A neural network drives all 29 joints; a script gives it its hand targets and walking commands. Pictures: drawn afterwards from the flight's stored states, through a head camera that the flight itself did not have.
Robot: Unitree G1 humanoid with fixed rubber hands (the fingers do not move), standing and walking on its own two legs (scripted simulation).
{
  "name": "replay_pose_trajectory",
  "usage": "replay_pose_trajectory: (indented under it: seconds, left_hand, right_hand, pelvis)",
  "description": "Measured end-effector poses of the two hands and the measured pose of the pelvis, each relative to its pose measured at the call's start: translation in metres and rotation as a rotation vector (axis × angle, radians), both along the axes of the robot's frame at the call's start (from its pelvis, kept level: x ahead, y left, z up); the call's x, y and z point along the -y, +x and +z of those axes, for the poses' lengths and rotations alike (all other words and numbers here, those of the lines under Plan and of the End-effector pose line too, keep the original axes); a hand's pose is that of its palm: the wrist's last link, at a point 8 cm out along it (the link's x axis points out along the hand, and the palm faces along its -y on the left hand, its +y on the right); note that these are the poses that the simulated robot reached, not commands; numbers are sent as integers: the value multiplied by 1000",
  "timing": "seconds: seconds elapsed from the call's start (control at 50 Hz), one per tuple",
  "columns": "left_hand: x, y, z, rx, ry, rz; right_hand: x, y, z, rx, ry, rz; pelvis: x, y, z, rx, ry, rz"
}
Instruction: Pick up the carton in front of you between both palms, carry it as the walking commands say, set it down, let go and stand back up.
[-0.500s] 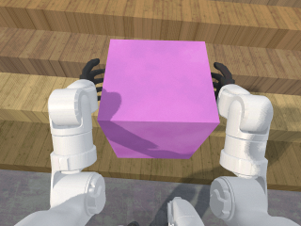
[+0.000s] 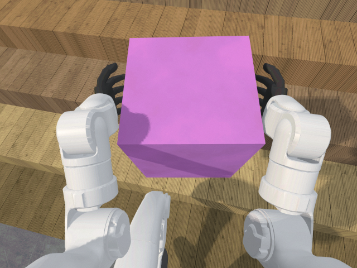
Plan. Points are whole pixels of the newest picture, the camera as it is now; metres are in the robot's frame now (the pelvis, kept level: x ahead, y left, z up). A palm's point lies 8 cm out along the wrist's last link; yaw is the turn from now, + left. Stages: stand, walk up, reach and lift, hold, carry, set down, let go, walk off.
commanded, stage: carry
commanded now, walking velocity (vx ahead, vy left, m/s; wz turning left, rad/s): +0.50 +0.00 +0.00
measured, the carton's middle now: (188, 119) +0.40 +0.03 +0.07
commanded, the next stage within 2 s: none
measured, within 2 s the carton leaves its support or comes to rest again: neither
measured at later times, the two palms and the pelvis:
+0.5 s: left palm out of the picture +0.72 +0.14 +0.34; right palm out of the picture +0.70 -0.15 +0.36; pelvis +0.34 +0.03 +0.16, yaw -1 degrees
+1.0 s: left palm out of the picture +1.00 +0.20 +0.52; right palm out of the picture +1.02 -0.10 +0.51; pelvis +0.63 +0.04 +0.30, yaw +1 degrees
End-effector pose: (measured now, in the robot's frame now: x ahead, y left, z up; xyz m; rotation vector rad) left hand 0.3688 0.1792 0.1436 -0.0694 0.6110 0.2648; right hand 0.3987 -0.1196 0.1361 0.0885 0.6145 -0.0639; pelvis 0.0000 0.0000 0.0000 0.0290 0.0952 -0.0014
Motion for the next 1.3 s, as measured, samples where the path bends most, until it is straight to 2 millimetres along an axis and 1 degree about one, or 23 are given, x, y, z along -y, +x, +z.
replay_pose_trajectory:
  seconds: [0.1,0.12,0.16,0.22,0.26,0.32,0.36,0.42,0.46,0.5,0.56,0.6,0.66,0.72,0.8,0.86,0.9,0.96,1.04,1.1,1.16,1.22,1.3]
  left_hand:
    - [-6,84,13,-10,0,-39]
    - [-4,104,13,-31,-8,-65]
    - [4,139,19,-73,-21,-121]
    - [20,179,39,-114,-24,-184]
    - [31,201,60,-123,-37,-223]
    - [42,237,98,-97,-31,-255]
    - [46,263,124,-55,-40,-268]
    - [47,303,158,15,-43,-270]
    - [43,327,177,40,-40,-254]
    - [36,352,192,40,-32,-225]
    - [16,381,210,-7,-10,-149]
    - [-2,393,220,-59,7,-84]
    - [-24,404,235,-133,10,-13]
    - [-38,424,263,-150,-1,38]
    - [-43,474,314,-79,14,55]
    - [-39,517,347,-32,36,36]
    - [-34,548,362,-20,48,12]
    - [-27,597,374,-30,59,-37]
    - [-13,670,373,-91,39,-125]
    - [1,720,368,-156,3,-205]
    - [11,749,370,-213,-26,-229]
    - [13,776,390,-207,-34,-231]
    - [9,819,428,-122,-38,-227]
  right_hand:
    - [-6,70,10,-8,-21,-33]
    - [-3,82,12,-29,-35,-53]
    - [6,100,21,-71,-62,-98]
    - [21,120,42,-114,-73,-151]
    - [27,134,61,-123,-38,-165]
    - [37,162,100,-98,-33,-198]
    - [41,187,130,-57,-50,-208]
    - [43,231,176,11,-89,-195]
    - [40,264,201,35,-107,-169]
    - [33,300,220,37,-115,-132]
    - [14,356,237,-5,-114,-39]
    - [-4,392,245,-50,-100,35]
    - [-30,429,258,-119,-87,105]
    - [-46,460,283,-136,-72,133]
    - [-50,508,325,-67,-36,131]
    - [-44,543,350,-20,-10,104]
    - [-38,565,361,-7,-2,80]
    - [-29,600,370,-17,-9,39]
    - [-13,643,369,-82,-38,-42]
    - [1,660,365,-152,-86,-114]
    - [8,672,369,-212,-102,-152]
    - [9,696,389,-208,-86,-175]
    - [7,746,433,-124,-88,-178]
  pelvis:
    - [-21,80,9,-5,15,0]
    - [-27,96,15,0,20,2]
    - [-35,120,34,8,30,8]
    - [-43,153,68,15,27,14]
    - [-49,176,93,20,18,4]
    - [-53,212,124,29,-14,-16]
    - [-51,237,137,30,-36,-18]
    - [-43,277,147,37,-57,-4]
    - [-37,306,153,41,-73,-2]
    - [-29,336,159,30,-89,-2]
    - [-14,380,175,20,-97,3]
    - [-5,401,192,30,-110,-1]
    - [1,426,226,41,-103,7]
    - [6,452,257,46,-74,20]
    - [4,489,281,45,-34,36]
    - [-6,525,289,37,-28,29]
    - [-15,552,292,37,-21,18]
    - [-29,595,298,29,5,17]
    - [-55,657,314,13,29,15]
    - [-69,687,339,39,46,21]
    - [-73,713,370,55,43,13]
    - [-76,741,399,58,22,-6]
    - [-72,783,423,48,-4,-19]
